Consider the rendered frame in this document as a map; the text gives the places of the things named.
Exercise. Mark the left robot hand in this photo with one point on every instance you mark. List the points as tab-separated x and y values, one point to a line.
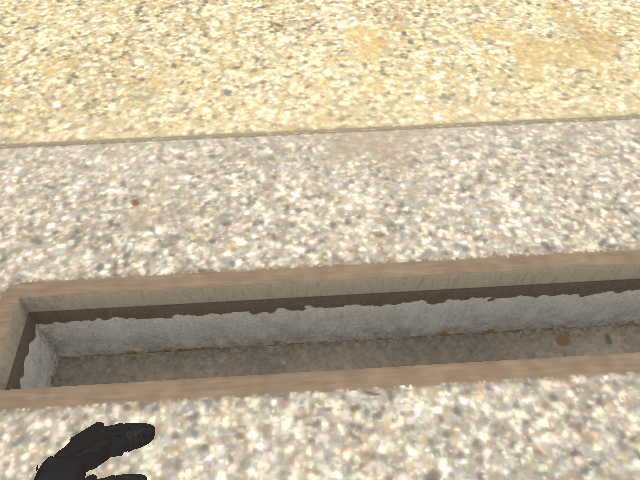
92	447

